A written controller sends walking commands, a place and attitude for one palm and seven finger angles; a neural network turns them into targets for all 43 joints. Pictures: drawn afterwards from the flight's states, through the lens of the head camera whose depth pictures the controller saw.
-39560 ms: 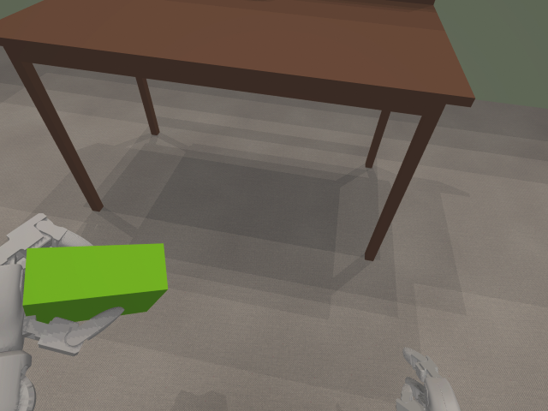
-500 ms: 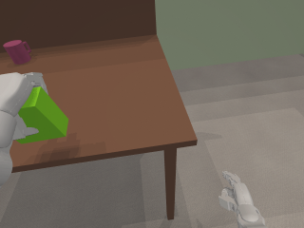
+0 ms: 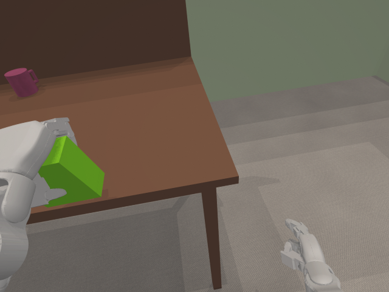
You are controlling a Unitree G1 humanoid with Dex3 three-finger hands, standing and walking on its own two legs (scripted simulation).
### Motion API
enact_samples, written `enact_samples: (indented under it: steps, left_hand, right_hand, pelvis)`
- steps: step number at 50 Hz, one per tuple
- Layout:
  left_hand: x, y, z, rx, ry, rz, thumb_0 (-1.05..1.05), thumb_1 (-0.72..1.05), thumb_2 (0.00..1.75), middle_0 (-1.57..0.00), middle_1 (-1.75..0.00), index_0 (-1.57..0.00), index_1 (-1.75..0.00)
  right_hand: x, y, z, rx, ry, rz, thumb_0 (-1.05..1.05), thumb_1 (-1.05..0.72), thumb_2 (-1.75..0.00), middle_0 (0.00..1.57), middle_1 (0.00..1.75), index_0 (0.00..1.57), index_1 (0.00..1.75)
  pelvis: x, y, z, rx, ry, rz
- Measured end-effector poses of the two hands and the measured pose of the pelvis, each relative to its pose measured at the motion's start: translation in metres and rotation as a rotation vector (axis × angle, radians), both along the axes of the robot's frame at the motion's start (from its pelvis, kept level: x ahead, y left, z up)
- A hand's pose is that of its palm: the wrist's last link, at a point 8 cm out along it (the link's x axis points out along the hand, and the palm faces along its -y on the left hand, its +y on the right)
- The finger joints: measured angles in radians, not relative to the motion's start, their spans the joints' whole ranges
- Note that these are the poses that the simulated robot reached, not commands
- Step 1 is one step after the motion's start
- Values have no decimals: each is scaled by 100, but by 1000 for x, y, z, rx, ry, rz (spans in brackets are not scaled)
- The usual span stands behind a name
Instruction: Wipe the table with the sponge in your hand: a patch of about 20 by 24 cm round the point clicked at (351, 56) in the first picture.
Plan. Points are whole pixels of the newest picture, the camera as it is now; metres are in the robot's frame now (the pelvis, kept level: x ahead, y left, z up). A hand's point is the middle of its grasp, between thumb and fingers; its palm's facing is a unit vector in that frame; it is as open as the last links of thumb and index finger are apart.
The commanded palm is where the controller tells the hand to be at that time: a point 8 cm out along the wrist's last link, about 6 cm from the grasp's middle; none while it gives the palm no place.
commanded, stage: bring the sponge back beside the body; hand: left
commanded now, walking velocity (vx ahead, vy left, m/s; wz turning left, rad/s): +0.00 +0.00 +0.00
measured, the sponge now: (63, 180) +0.21 +0.29 +0.18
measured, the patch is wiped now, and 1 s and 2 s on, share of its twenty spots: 1.00 1.00 1.00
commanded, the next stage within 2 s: step back with the hand held close in 0.28 s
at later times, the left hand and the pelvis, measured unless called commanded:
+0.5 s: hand (83, 155) +0.24 +0.25 +0.22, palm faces +0.34 -0.59 -0.73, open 9.7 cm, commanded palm +0.17 +0.28 +0.29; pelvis +0.01 +0.00 +0.00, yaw +0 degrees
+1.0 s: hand (95, 153) +0.21 +0.19 +0.26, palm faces +0.38 -0.75 -0.54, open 9.7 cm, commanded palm +0.15 +0.26 +0.29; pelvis -0.02 -0.01 +0.00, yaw -2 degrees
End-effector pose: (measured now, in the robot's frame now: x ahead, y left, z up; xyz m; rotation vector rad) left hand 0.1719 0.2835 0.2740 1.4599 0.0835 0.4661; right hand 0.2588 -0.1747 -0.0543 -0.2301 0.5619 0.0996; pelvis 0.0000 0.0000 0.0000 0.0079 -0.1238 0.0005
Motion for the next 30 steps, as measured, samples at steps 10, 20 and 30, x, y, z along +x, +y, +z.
enact_samples:
  steps: [10,20,30]
  left_hand:
    - [5,-15,-3,31,-2,-40,-1,-50,108,-78,-136,-79,-138]
    - [15,-5,2,10,-16,-6,-1,-50,108,-77,-136,-79,-138]
    - [33,-23,-27,-745,-419,-543,-1,-50,108,-77,-136,-79,-138]
  right_hand:
    - [-1,-14,-2,-21,-5,-24,2,-91,-90,21,30,20,30]
    - [1,-14,-3,-2,1,-30,2,-91,-90,21,30,20,30]
    - [-44,-26,-7,-65,83,-131,1,-91,-90,21,30,21,30]
  pelvis:
    - [2,-5,-1,1,-8,-8]
    - [7,-3,0,1,3,-13]
    - [14,7,-6,-7,119,-9]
